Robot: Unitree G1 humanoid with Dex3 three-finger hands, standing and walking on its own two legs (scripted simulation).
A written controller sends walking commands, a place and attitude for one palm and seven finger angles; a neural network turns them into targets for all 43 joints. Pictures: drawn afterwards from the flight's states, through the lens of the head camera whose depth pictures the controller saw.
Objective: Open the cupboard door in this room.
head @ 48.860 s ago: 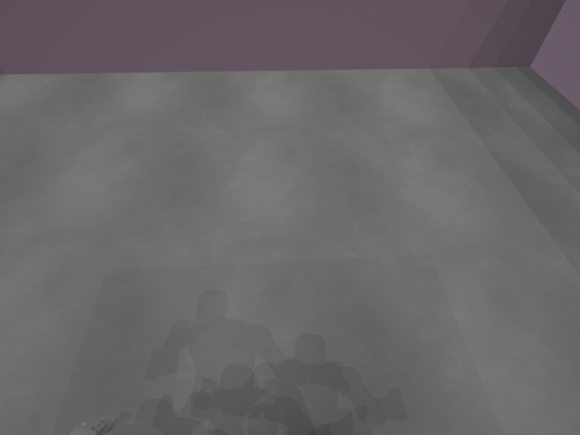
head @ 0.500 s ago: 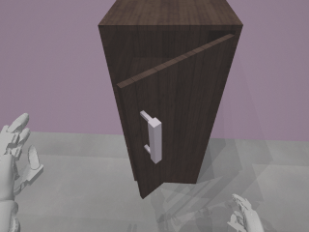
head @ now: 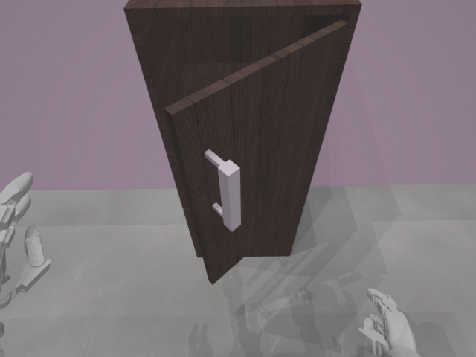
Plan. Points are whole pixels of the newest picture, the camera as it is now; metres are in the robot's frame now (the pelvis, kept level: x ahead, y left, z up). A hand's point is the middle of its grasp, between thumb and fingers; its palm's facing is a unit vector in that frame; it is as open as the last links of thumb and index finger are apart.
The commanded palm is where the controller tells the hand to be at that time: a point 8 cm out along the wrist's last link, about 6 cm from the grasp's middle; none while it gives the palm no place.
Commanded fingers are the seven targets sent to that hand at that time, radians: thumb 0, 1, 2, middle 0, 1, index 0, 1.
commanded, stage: step back with the hand held close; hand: left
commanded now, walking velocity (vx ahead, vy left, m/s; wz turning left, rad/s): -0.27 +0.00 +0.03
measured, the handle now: (222, 192) +0.36 +0.06 +0.08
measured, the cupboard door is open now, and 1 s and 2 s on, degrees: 42 42 42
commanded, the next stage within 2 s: stop stepping back and stand still in 0.78 s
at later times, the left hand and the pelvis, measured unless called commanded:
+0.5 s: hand out of the picture +0.08 +0.29 +0.16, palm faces +0.50 -0.75 -0.43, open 7.4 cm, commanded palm +0.02 +0.33 +0.17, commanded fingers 0.00 0.90 0.90 -0.20 -0.30 -0.20 -0.30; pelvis -0.10 +0.03 -0.02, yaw +3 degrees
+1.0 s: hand out of the picture -0.02 +0.30 +0.16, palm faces +0.41 -0.82 -0.39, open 7.4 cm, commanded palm -0.08 +0.34 +0.17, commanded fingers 0.00 0.90 0.90 -0.20 -0.30 -0.20 -0.30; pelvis -0.22 +0.05 -0.02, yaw -2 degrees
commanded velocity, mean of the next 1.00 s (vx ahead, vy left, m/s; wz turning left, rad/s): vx -0.24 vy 0.00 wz -0.01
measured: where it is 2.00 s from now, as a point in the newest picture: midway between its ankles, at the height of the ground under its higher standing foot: outside the picture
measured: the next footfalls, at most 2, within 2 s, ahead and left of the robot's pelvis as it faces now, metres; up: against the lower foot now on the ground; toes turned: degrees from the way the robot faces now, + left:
right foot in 0.82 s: -0.26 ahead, -0.09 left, +0.00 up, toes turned +1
left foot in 0.98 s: -0.11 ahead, +0.11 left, +0.00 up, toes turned +0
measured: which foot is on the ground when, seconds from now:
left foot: down 0.00-0.82, up 0.84-0.96, down 0.98-1.00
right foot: down 0.00-0.56, up 0.58-0.80, down 0.82-1.00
